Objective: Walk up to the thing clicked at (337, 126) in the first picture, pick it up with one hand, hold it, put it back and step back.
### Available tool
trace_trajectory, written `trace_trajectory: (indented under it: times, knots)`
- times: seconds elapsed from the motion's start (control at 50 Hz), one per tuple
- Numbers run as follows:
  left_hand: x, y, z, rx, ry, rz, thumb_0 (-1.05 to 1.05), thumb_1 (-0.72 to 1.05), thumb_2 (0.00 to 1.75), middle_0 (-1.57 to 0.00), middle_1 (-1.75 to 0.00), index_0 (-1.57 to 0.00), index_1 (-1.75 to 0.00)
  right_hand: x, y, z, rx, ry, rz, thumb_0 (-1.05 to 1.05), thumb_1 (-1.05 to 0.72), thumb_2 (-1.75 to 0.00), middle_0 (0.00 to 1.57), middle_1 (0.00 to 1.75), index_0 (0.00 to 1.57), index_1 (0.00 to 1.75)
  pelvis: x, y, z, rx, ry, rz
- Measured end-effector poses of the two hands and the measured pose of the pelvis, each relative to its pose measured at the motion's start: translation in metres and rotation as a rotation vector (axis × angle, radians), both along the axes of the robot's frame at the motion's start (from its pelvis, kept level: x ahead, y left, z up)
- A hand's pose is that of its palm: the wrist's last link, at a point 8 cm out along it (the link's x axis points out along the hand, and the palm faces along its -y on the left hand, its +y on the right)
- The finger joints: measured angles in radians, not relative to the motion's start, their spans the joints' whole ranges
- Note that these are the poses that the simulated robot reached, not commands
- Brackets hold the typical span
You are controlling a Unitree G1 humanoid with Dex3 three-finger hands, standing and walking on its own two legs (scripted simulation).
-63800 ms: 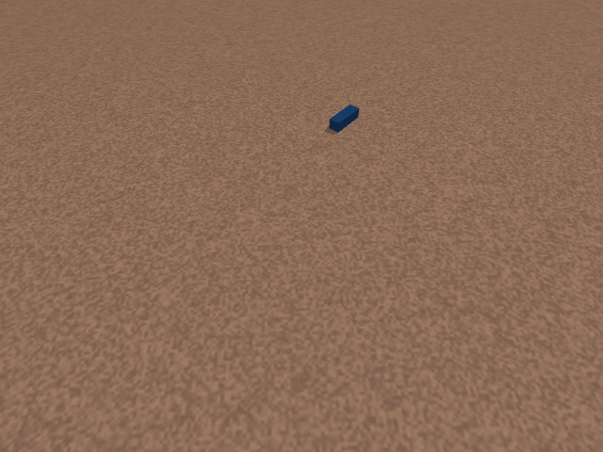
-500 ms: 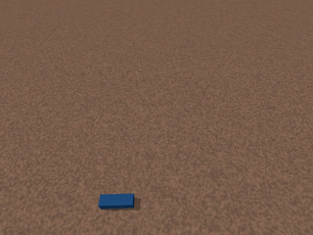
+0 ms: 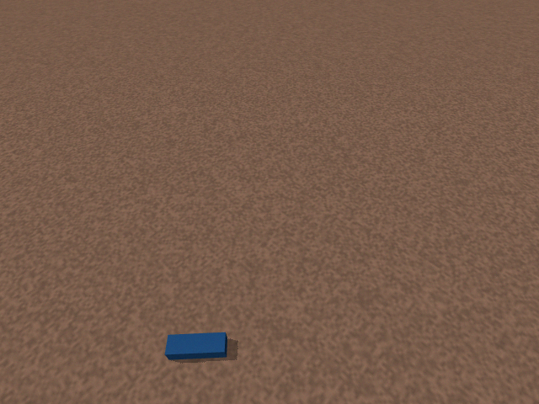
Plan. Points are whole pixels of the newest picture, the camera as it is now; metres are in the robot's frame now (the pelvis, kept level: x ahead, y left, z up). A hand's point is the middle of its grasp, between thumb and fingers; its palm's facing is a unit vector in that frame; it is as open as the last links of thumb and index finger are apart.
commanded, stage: stand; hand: left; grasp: from above
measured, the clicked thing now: (197, 346) +0.44 +0.29 -0.75
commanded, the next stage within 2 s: step back in 0.82 s
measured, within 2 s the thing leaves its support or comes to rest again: neither
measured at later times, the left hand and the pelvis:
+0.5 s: hand out of the picture +0.08 +0.24 -0.16, palm faces +0.00 -0.94 -0.33, open 7.4 cm; pelvis +0.00 +0.00 +0.00, yaw +0 degrees
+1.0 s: hand out of the picture +0.07 +0.27 -0.17, palm faces -0.02 -0.93 -0.37, open 7.4 cm; pelvis -0.02 +0.01 -0.01, yaw -1 degrees
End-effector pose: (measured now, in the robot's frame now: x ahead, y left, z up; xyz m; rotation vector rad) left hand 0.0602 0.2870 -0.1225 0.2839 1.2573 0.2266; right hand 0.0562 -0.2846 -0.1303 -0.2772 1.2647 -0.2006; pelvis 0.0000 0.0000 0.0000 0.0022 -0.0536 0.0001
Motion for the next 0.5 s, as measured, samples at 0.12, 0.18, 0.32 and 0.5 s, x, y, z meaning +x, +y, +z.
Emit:
trace_trajectory:
  times: [0.12,0.18,0.32,0.5]
  knots:
    - [0.003,0.001,0.001,0.005,-0.007,-0.008,0.01,0.9,0.89,-0.2,-0.3,-0.2,-0.3,0.004,-0.002,0.001,0.001,-0.009,0.002,0.0,-0.9,-0.9,0.21,0.3,0.2,0.3,0.0,-0.001,0.0,0.0,0.002,-0.001]
    - [0.004,0.0,0.002,0.004,-0.007,-0.011,0.01,0.9,0.89,-0.2,-0.3,-0.2,-0.3,0.004,-0.002,0.001,0.002,-0.008,0.003,0.0,-0.9,-0.9,0.21,0.3,0.2,0.3,0.001,-0.002,0.0,0.0,0.005,-0.001]
    - [0.006,-0.001,0.001,0.001,-0.003,-0.016,0.01,0.9,0.89,-0.2,-0.3,-0.2,-0.3,0.005,-0.005,0.002,-0.001,-0.003,0.003,0.0,-0.9,-0.9,0.21,0.3,0.2,0.3,0.003,-0.003,0.0,0.0,0.009,-0.001]
    - [0.011,-0.001,0.001,0.0,-0.014,-0.022,0.01,0.9,0.89,-0.2,-0.3,-0.2,-0.3,0.008,-0.008,0.004,-0.006,-0.006,0.0,0.0,-0.9,-0.9,0.21,0.3,0.2,0.3,0.005,-0.003,0.0,0.0,0.007,-0.002]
